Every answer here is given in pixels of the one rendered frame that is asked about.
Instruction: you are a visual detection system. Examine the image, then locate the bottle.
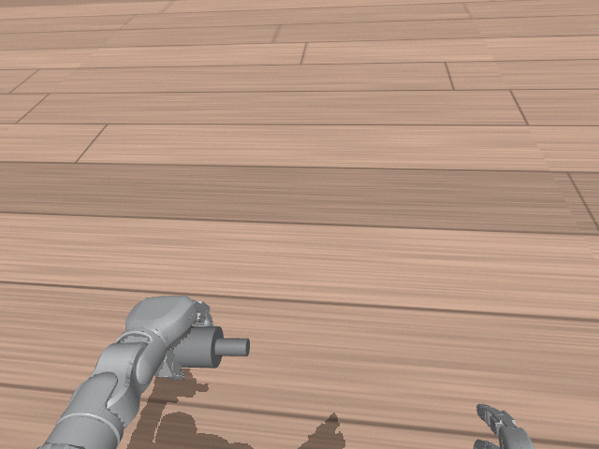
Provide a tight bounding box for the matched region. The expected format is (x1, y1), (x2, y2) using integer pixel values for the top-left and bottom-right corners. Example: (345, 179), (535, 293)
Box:
(170, 326), (250, 368)

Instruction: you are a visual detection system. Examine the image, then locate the left robot arm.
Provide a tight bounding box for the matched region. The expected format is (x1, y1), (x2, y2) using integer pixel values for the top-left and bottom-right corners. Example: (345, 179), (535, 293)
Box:
(37, 327), (166, 449)

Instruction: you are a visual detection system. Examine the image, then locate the right robot hand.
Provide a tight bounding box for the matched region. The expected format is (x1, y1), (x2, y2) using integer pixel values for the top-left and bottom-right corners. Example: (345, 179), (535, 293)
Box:
(474, 404), (535, 449)

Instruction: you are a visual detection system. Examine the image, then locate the left robot hand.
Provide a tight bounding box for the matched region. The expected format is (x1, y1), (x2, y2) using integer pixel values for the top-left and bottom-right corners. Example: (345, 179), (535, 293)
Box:
(125, 296), (213, 381)

